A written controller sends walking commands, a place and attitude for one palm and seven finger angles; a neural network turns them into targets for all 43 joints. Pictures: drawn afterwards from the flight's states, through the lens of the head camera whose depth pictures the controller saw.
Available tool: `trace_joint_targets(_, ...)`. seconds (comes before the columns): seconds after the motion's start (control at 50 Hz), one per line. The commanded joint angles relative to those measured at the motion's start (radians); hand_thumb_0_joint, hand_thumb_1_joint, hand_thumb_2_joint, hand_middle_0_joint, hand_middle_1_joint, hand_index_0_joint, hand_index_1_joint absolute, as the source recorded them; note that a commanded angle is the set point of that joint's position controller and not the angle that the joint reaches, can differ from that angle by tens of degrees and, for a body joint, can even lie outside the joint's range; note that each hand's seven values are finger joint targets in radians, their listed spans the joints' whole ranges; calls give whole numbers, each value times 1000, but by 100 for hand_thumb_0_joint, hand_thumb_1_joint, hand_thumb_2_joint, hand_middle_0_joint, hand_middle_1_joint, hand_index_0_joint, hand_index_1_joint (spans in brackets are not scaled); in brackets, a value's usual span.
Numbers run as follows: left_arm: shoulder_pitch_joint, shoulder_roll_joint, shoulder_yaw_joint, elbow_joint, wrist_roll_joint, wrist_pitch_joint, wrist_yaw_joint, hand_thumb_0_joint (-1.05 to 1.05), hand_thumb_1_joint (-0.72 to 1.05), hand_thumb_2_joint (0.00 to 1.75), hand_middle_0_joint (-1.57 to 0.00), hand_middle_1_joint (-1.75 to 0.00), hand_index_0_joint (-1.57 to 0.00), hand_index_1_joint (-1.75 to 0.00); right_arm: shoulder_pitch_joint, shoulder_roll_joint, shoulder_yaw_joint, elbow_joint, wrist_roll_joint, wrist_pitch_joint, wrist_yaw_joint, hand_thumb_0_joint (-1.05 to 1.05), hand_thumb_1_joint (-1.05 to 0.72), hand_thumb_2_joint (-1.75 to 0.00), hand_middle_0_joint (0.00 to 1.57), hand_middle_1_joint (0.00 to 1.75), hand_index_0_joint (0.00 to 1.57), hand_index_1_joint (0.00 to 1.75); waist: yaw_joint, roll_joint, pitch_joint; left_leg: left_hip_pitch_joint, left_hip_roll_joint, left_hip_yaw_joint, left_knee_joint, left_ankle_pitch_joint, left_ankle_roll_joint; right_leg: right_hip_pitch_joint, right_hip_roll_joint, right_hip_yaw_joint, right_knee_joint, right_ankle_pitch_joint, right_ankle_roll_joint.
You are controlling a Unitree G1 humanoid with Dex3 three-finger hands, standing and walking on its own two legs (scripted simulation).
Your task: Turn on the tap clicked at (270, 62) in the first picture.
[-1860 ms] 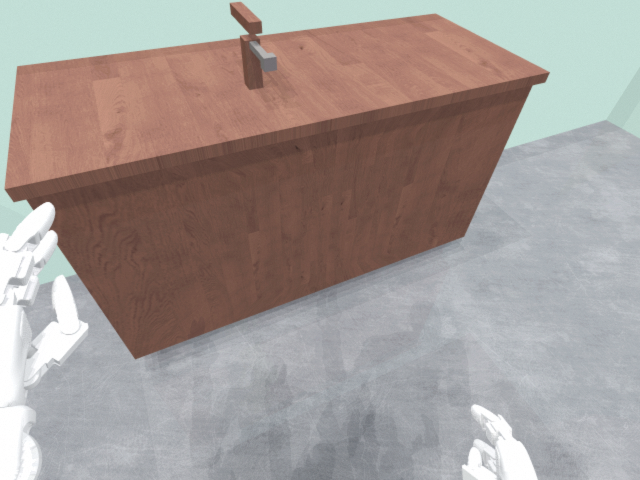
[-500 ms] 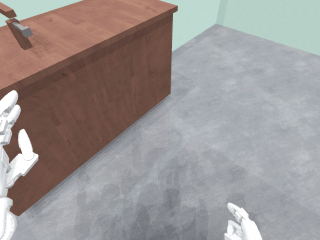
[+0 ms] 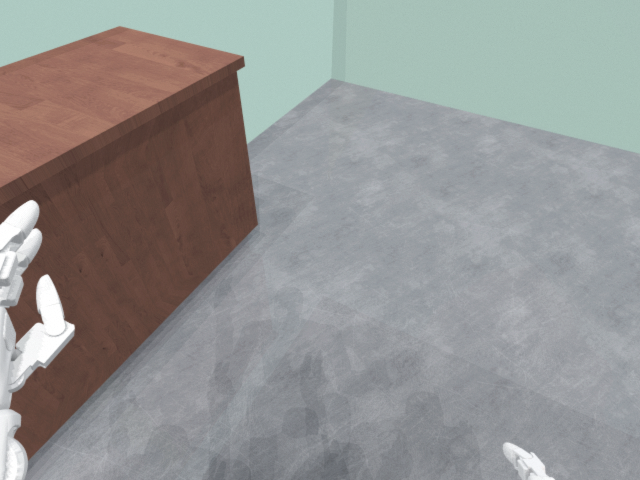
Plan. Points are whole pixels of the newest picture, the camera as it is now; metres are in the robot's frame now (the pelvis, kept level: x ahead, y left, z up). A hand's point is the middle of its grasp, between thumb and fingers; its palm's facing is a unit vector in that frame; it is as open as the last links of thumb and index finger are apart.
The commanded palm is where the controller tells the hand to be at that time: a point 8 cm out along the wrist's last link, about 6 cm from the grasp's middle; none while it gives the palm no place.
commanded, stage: walk to a spot facing it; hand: left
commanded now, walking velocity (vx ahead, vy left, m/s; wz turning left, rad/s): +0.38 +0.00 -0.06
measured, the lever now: out of the picture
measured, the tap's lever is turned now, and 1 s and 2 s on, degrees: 0 0 0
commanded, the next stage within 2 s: turn to face it in 0.48 s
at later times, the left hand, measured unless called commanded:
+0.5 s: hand (213, 214) +0.39 +0.15 +0.16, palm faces +0.34 -0.81 -0.48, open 7.4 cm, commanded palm +0.32 +0.20 +0.18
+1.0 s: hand (201, 177) +0.44 +0.18 +0.17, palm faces +0.48 -0.80 -0.36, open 7.4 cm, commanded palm +0.37 +0.22 +0.18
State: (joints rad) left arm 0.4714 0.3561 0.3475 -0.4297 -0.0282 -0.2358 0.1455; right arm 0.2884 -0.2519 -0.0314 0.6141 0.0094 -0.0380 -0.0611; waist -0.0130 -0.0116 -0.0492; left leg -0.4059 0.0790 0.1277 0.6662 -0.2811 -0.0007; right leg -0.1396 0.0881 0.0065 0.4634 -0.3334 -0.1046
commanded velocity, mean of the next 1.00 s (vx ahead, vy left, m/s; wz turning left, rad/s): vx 0.16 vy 0.00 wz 0.28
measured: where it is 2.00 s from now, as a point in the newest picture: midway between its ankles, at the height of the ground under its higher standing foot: outside the picture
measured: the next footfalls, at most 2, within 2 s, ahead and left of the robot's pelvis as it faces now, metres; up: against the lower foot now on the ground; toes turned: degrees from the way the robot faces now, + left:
left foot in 0.06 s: +0.09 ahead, +0.13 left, +0.00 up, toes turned +9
right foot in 0.44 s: +0.23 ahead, -0.16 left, +0.00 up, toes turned -15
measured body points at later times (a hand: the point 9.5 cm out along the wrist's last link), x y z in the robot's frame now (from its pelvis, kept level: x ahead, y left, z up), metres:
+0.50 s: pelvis +0.14 -0.06 -0.02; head +0.18 -0.09 +0.42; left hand +0.36 +0.20 +0.18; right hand +0.27 -0.29 -0.14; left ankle +0.06 +0.11 -0.70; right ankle +0.20 -0.15 -0.74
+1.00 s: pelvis +0.24 -0.07 -0.02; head +0.26 -0.05 +0.43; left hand +0.41 +0.22 +0.19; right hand +0.44 -0.29 -0.09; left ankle +0.32 +0.03 -0.74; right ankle +0.20 -0.19 -0.67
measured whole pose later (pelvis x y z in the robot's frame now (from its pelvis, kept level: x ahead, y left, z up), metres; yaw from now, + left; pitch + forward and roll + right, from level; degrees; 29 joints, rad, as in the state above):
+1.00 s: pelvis +0.24 -0.07 -0.02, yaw +6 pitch -3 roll +0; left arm 0.39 0.40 0.38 -0.56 -0.02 -0.22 0.17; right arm 0.16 -0.17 -0.02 0.59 -0.01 -0.06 -0.06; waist -0.02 -0.06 0.11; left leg -0.40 0.03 0.14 0.66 -0.21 0.07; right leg -0.38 -0.07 -0.10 1.14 -0.58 0.05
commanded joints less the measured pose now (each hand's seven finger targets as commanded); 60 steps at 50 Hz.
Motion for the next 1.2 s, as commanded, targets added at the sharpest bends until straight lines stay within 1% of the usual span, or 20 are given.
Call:
trace_joint_targets(0.0,-148,181,92,-234,1,-42,27,0,90,90,-20,-30,-20,-30,-132,-71,-8,-179,-9,-71,-16,0,-90,-90,20,30,20,30,17,-31,5,164,-9,27,-195,34,27,-62,-247,225,-59,144,-42)
trace_joint_targets(0.02,-162,184,90,-250,0,-42,26,0,90,90,-20,-30,-20,-30,-127,-87,-16,-177,-8,-73,-24,0,-90,-90,20,30,20,30,3,43,-12,317,26,-30,-238,52,60,-160,-212,179,76,214,-5)
trace_joint_targets(0.06,-211,178,92,-317,-3,-60,32,0,90,90,-20,-30,-20,-30,-122,-85,-11,-181,-10,-75,-21,0,-90,-90,20,30,20,30,-7,336,-71,596,309,-442,-333,92,206,-470,-77,-12,463,-86,98)
trace_joint_targets(0.1,-223,227,109,-283,11,-61,28,0,90,90,-20,-30,-20,-30,-138,-41,25,-154,-36,-92,-25,0,-90,-90,20,30,20,30,-14,302,34,400,388,-565,-455,-72,261,-543,-112,35,726,-185,88)
trace_joint_targets(0.14,-225,185,83,-293,17,-42,18,0,90,90,-20,-30,-20,-30,-144,-51,7,-139,-23,-102,-15,0,-90,-90,20,30,20,30,-2,167,83,317,359,-402,-449,-52,229,-562,-159,24,742,-127,99)
trace_joint_targets(0.22,-68,139,99,-251,17,-13,13,0,90,90,-20,-30,-20,-30,-127,-66,-7,-139,-13,-103,-8,0,-90,-90,20,30,20,30,18,175,31,257,256,-94,-428,34,148,-447,-180,-87,558,14,118)
trace_joint_targets(0.38,-147,156,107,-213,20,-20,16,0,90,90,-20,-30,-20,-30,-150,-55,-9,-142,-10,-103,-17,0,-90,-90,20,30,20,30,21,158,-15,212,195,70,-160,192,88,-74,-91,-266,80,117,125)
trace_joint_targets(0.4,-149,172,114,-223,22,-15,18,0,90,90,-20,-30,-20,-30,-156,-40,-8,-138,-3,-101,-16,0,-90,-90,20,30,20,30,34,74,-67,186,151,93,26,192,71,33,-106,-225,28,124,112)
trace_joint_targets(0.42,-152,180,107,-239,27,-8,21,0,90,90,-20,-30,-20,-30,-150,-13,-8,-138,4,-97,-13,0,-90,-90,20,30,20,30,32,-109,-116,63,73,117,292,99,49,130,-250,-9,-20,147,45)
trace_joint_targets(0.44,-149,250,166,-278,30,-9,30,0,90,90,-20,-30,-20,-30,-189,-6,-3,-163,0,-95,-10,0,-90,-90,20,30,20,30,42,-306,-143,-220,-44,46,549,-272,17,264,-466,407,-90,342,-70)
trace_joint_targets(0.46,-137,271,201,-317,20,-19,36,0,90,90,-20,-30,-20,-30,-199,-22,1,-157,-10,-95,-6,0,-90,-90,20,30,20,30,42,-226,-147,-254,-18,-89,660,-301,10,239,-539,460,-120,376,-96)
trace_joint_targets(0.52,-29,288,251,-378,11,-38,33,0,90,90,-20,-30,-20,-30,-207,-30,-10,-121,-2,-65,15,0,-90,-90,20,30,20,30,26,-55,-155,-265,33,-159,714,-140,-18,195,-505,258,-84,330,-60)
trace_joint_targets(0.62,110,228,255,-359,-3,-68,45,0,90,90,-20,-30,-20,-30,-191,-21,-22,-146,-1,-25,8,0,-90,-90,20,30,20,30,-4,-84,-92,-225,49,-95,487,-63,-50,109,-452,-41,-64,694,-30)
trace_joint_targets(0.76,104,189,211,-295,-7,-49,64,0,90,90,-20,-30,-20,-30,-143,-23,-28,-188,-14,-36,-6,0,-90,-90,20,30,20,30,31,-146,-61,-87,-4,66,67,-18,-28,108,-445,-124,9,801,1)
trace_joint_targets(0.84,-16,189,151,-364,-5,-41,66,0,90,90,-20,-30,-20,-30,-117,-25,-30,-189,-14,-44,-21,0,-90,-90,20,30,20,30,-13,-72,-83,152,-61,89,-118,105,-10,-4,-423,-184,203,743,61)
trace_joint_targets(0.86,-53,193,142,-391,-8,-43,67,0,90,90,-20,-30,-20,-30,-110,-32,-33,-191,-13,-47,-27,0,-90,-90,20,30,20,30,-32,-1,-125,276,-35,26,-197,222,16,-68,-388,-193,362,649,100)
trace_joint_targets(0.9,-90,214,150,-456,-9,-70,59,0,90,90,-20,-30,-20,-30,-122,-55,-26,-203,-17,-72,-13,0,-90,-90,20,30,20,30,13,374,-162,430,377,-604,-247,965,271,-382,-147,-89,756,-359,179)
trace_joint_targets(0.94,-120,253,158,-415,17,-65,32,0,90,90,-20,-30,-20,-30,-150,-57,-17,-167,-25,-90,6,0,-90,-90,20,30,20,30,-1,213,-110,361,360,-575,-275,777,247,-420,-185,5,840,-282,173)
trace_joint_targets(1.04,-10,218,190,-510,-20,-46,29,0,90,90,-20,-30,-20,-30,-165,-59,-35,-173,-3,-93,22,0,-90,-90,20,30,20,30,12,282,-95,97,175,-295,-353,132,136,-264,-157,-51,653,-110,181)
trace_joint_targets(1.18,-12,125,123,-327,-39,16,21,0,90,90,-20,-30,-20,-30,-130,-57,-18,-165,8,-107,14,0,-90,-90,20,30,20,30,-5,268,-55,64,144,-350,-458,-200,101,-144,-74,-123,341,-194,181)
